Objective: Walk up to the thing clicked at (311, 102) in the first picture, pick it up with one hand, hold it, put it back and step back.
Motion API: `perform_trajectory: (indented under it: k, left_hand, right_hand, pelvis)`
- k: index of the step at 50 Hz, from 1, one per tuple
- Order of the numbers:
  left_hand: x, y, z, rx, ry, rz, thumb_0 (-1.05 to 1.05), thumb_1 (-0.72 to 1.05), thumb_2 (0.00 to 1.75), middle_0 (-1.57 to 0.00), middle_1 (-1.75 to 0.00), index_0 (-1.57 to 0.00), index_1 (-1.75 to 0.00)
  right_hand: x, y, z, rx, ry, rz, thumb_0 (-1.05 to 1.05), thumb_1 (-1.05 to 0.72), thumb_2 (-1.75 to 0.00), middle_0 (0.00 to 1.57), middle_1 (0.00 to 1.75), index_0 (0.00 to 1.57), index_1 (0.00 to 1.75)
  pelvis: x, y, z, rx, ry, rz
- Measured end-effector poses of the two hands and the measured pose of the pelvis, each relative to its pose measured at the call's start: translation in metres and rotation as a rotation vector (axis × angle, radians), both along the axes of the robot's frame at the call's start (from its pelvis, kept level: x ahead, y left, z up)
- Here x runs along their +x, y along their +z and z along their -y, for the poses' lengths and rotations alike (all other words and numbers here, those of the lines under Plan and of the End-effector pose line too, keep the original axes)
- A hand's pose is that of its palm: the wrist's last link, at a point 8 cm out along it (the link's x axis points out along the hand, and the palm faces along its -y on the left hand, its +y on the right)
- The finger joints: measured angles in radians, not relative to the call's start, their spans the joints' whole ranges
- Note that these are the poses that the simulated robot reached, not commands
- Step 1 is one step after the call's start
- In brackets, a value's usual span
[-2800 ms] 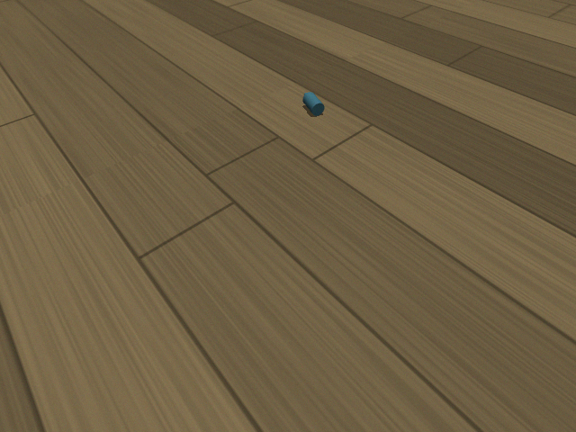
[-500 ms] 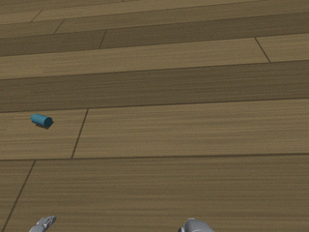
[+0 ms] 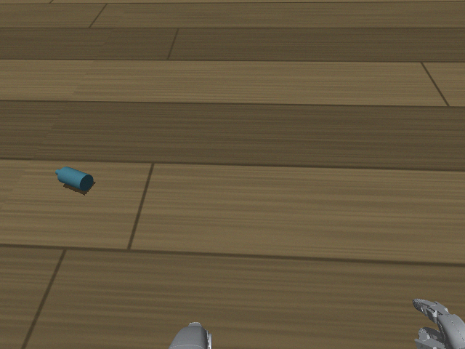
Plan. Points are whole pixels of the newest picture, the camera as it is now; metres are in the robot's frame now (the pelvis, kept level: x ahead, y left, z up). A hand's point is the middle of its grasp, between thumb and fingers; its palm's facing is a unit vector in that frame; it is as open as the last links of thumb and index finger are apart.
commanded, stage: walk up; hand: left
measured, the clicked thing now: (71, 177) +0.94 +0.90 -0.69
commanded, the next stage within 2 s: none
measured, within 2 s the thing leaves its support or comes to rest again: neither
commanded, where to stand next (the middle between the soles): +0.43 +0.71 m, yaw -21 degrees
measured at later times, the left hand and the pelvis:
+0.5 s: hand (27, 277) +0.25 +0.44 -0.09, palm faces -0.09 -0.81 -0.58, open 7.4 cm; pelvis +0.11 +0.15 +0.01, yaw -8 degrees
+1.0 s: hand out of the picture +0.35 +0.64 -0.12, palm faces -0.26 -0.81 -0.52, open 7.4 cm; pelvis +0.20 +0.37 +0.02, yaw -14 degrees
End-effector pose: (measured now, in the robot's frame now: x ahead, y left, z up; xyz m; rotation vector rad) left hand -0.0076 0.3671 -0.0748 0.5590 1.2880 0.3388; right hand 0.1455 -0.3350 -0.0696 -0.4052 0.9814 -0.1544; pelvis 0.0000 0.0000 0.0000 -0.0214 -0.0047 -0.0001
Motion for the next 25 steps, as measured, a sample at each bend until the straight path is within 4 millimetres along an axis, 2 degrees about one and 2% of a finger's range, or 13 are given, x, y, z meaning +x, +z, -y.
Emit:
perform_trajectory:
  k: [3, 9, 13, 16, 18, 20, 25]
  left_hand:
    - [0.039, -0.006, -0.024, -0.008, -0.023, 0.000, 0.01, 0.90, 0.90, -0.20, -0.30, -0.21, -0.30]
    - [0.130, 0.010, -0.039, -0.082, -0.134, 0.068, 0.00, 0.90, 0.90, -0.20, -0.30, -0.21, -0.30]
    - [0.183, 0.018, -0.047, -0.087, -0.198, 0.117, 0.00, 0.90, 0.90, -0.20, -0.30, -0.21, -0.30]
    - [0.218, 0.023, -0.052, -0.077, -0.239, 0.152, 0.00, 0.90, 0.90, -0.20, -0.30, -0.21, -0.30]
    - [0.236, 0.023, -0.058, -0.059, -0.265, 0.188, 0.00, 0.90, 0.90, -0.20, -0.30, -0.21, -0.30]
    - [0.246, 0.024, -0.068, -0.038, -0.270, 0.220, 0.00, 0.90, 0.90, -0.20, -0.30, -0.21, -0.30]
    - [0.252, 0.036, -0.102, -0.005, -0.222, 0.273, 0.00, 0.90, 0.90, -0.20, -0.30, -0.21, -0.30]
  right_hand:
    - [-0.011, 0.005, -0.031, 0.007, -0.051, -0.020, 0.01, -0.91, -0.90, 0.20, 0.30, 0.21, 0.30]
    - [-0.048, 0.013, -0.076, 0.031, -0.191, -0.104, 0.01, -0.90, -0.90, 0.21, 0.30, 0.21, 0.30]
    - [-0.066, 0.002, -0.098, 0.046, -0.258, -0.149, 0.01, -0.90, -0.90, 0.21, 0.30, 0.21, 0.30]
    - [-0.070, -0.015, -0.114, 0.072, -0.299, -0.169, 0.01, -0.90, -0.90, 0.21, 0.30, 0.21, 0.30]
    - [-0.066, -0.031, -0.124, 0.093, -0.314, -0.175, 0.01, -0.90, -0.90, 0.21, 0.30, 0.21, 0.30]
    - [-0.056, -0.043, -0.138, 0.110, -0.316, -0.181, 0.01, -0.90, -0.90, 0.21, 0.30, 0.21, 0.30]
    - [-0.025, -0.048, -0.175, 0.146, -0.252, -0.192, 0.01, -0.91, -0.90, 0.21, 0.30, 0.21, 0.30]
  pelvis:
    - [0.013, 0.007, -0.025, -0.014, -0.032, 0.003]
    - [0.047, 0.031, -0.065, -0.002, -0.068, 0.003]
    - [0.068, 0.031, -0.089, 0.019, -0.097, 0.013]
    - [0.084, 0.025, -0.104, 0.028, -0.119, 0.021]
    - [0.094, 0.016, -0.112, 0.029, -0.136, 0.024]
    - [0.099, 0.009, -0.122, -0.009, -0.151, 0.034]
    - [0.111, 0.012, -0.150, -0.019, -0.140, 0.053]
